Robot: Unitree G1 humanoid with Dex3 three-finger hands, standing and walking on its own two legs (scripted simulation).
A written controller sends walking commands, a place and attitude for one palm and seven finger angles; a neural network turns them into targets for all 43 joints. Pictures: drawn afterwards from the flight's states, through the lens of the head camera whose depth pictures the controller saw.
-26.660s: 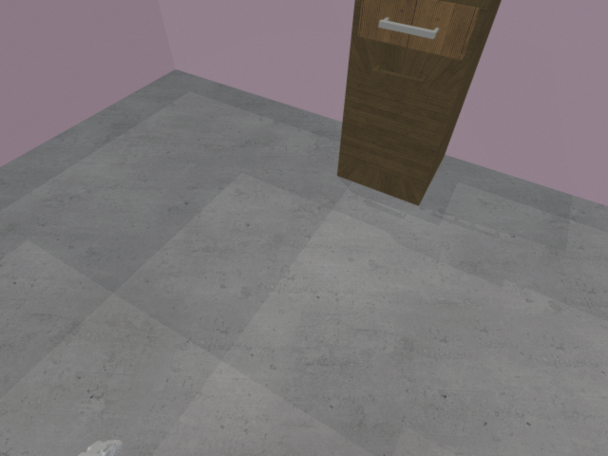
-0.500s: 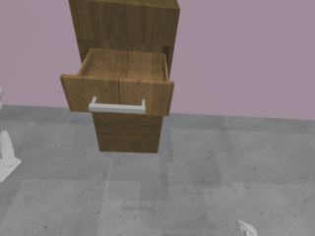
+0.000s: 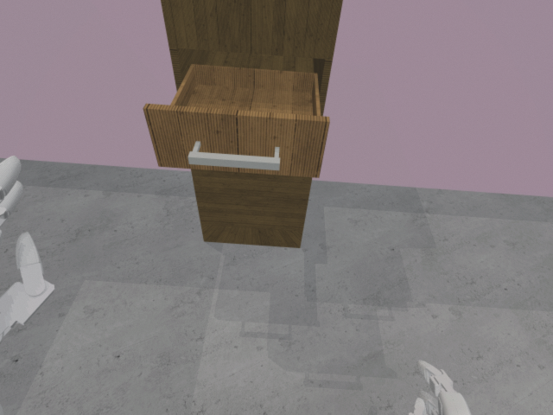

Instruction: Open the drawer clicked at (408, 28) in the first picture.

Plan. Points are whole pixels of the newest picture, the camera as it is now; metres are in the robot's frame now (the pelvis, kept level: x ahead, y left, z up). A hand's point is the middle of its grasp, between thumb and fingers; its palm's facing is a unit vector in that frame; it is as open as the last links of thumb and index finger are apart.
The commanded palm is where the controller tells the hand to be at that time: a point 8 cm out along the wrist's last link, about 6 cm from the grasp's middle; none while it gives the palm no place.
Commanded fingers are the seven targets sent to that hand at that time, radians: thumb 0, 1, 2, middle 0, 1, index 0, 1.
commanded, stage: stop stepping back and stand still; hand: left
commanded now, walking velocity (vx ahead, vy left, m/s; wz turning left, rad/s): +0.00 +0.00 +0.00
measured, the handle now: (235, 154) +0.62 +0.12 +0.02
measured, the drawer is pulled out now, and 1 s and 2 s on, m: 0.30 0.30 0.30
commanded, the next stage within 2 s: let the arm hang, fingers relaxed in 0.04 s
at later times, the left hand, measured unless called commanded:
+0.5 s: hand out of the picture +0.00 +0.17 -0.16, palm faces +0.11 -0.97 -0.21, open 6.9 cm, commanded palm none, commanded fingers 0.00 0.90 0.90 -0.20 -0.30 -0.20 -0.30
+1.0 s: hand out of the picture +0.00 +0.17 -0.16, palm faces +0.06 -0.98 -0.19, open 7.3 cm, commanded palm none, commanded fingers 0.00 0.90 0.90 -0.20 -0.30 -0.20 -0.30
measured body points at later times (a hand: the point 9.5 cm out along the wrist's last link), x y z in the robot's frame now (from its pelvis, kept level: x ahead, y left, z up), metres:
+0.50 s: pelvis +0.00 -0.02 +0.01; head +0.02 -0.01 +0.46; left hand -0.01 +0.22 -0.15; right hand +0.03 -0.25 -0.14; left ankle +0.02 +0.13 -0.72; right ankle +0.04 -0.09 -0.72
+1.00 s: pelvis +0.00 +0.01 +0.02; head +0.02 +0.00 +0.47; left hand +0.00 +0.22 -0.14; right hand -0.02 -0.18 -0.15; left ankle +0.02 +0.13 -0.72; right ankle +0.04 -0.09 -0.72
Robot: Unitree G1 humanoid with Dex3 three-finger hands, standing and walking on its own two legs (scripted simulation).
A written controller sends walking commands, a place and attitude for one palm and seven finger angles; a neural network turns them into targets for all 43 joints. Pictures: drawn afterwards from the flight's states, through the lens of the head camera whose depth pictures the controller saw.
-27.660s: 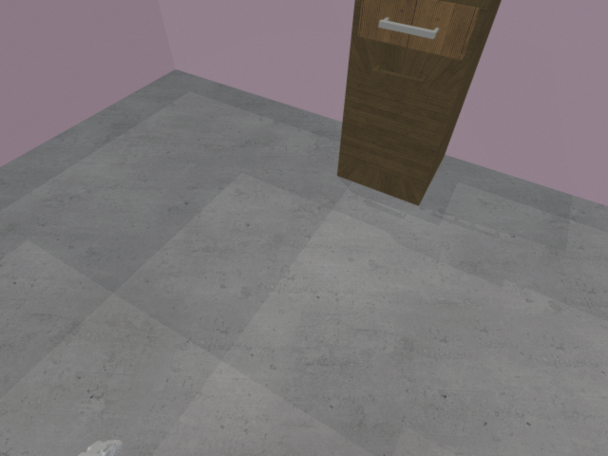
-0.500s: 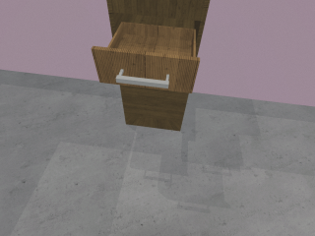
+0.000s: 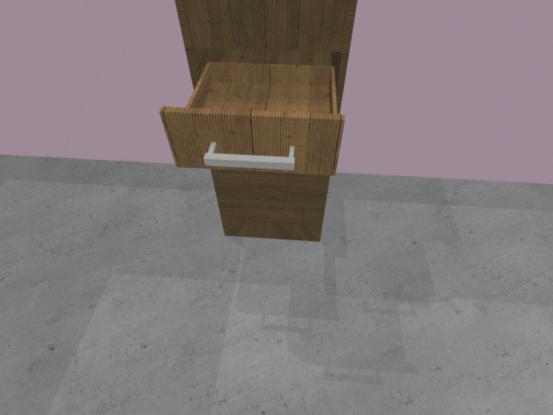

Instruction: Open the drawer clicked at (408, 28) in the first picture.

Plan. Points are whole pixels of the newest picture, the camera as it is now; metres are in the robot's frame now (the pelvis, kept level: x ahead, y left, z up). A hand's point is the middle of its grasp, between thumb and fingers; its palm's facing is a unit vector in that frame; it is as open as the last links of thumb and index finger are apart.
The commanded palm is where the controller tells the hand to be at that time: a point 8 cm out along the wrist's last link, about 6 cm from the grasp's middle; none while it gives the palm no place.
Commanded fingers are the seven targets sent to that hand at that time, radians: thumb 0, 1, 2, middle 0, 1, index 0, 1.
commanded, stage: let the arm hang, fingers relaxed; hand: left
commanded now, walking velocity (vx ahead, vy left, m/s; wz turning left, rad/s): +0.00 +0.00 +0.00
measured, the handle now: (250, 155) +0.62 +0.09 +0.00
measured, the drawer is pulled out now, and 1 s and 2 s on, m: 0.30 0.30 0.30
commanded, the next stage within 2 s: look to check the result in 0.24 s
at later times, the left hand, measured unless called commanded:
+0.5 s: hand out of the picture +0.00 +0.17 -0.17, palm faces +0.04 -0.98 -0.18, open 7.3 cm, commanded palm none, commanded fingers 0.00 0.90 0.90 -0.20 -0.30 -0.20 -0.30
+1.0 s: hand out of the picture +0.02 +0.17 -0.17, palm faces +0.04 -0.98 -0.19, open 7.3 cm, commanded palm none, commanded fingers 0.00 0.90 0.90 -0.20 -0.30 -0.20 -0.30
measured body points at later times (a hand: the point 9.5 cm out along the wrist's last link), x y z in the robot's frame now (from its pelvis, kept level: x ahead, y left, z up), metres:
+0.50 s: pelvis +0.01 +0.01 +0.00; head +0.04 +0.00 +0.45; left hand +0.00 +0.22 -0.16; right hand -0.02 -0.20 -0.16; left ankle +0.02 +0.12 -0.74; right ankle +0.03 -0.09 -0.74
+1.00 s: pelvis +0.03 +0.00 +0.00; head +0.05 -0.01 +0.45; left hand +0.02 +0.22 -0.16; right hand +0.01 -0.20 -0.17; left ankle +0.02 +0.12 -0.74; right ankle +0.03 -0.09 -0.74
